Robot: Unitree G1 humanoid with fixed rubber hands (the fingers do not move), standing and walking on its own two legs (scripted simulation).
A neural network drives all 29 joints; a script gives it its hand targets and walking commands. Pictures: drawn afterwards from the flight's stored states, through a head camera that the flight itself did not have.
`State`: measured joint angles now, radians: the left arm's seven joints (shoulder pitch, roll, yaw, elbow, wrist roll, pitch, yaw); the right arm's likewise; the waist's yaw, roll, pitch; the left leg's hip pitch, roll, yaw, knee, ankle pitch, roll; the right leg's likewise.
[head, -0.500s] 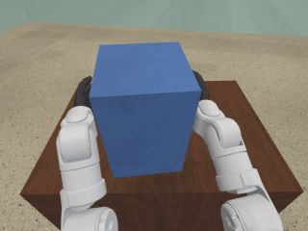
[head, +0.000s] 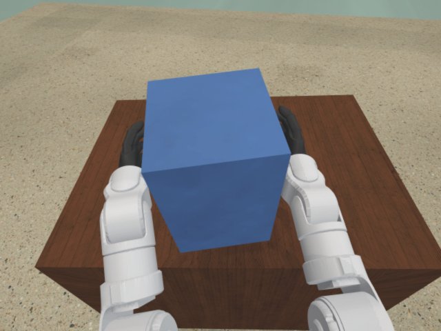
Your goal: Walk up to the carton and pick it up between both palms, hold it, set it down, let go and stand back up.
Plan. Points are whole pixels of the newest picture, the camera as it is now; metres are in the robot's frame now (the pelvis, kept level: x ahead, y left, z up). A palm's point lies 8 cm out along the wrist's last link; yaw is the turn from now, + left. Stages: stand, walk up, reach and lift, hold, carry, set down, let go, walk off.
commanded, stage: set down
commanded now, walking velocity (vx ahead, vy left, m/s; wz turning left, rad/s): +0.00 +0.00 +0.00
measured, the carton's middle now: (215, 170) +0.38 -0.01 +0.12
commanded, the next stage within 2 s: none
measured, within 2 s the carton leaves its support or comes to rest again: neither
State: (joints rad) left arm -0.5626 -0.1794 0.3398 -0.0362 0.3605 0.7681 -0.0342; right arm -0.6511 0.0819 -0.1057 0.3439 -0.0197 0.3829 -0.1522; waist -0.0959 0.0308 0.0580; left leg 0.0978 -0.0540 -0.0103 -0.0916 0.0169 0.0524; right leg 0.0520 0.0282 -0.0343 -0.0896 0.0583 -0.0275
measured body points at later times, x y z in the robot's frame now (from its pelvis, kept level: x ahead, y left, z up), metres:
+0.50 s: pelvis +0.02 +0.01 +0.00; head +0.03 +0.00 +0.45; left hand +0.40 +0.13 +0.13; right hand +0.41 -0.14 +0.12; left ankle -0.02 +0.08 -0.76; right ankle +0.01 -0.10 -0.76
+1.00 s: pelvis +0.02 +0.01 +0.00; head +0.03 +0.00 +0.45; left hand +0.42 +0.12 +0.09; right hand +0.42 -0.15 +0.10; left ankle -0.02 +0.08 -0.76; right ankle +0.01 -0.10 -0.76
